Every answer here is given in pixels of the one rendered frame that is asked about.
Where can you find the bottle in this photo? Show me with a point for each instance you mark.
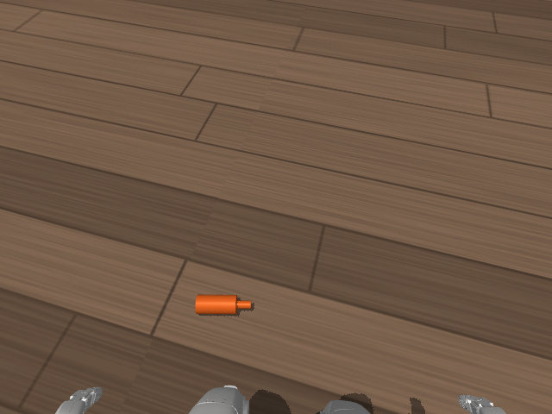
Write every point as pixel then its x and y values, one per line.
pixel 219 304

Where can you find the left robot hand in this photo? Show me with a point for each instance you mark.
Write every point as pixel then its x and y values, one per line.
pixel 81 401

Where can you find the right robot hand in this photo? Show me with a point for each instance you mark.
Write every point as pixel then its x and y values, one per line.
pixel 478 405

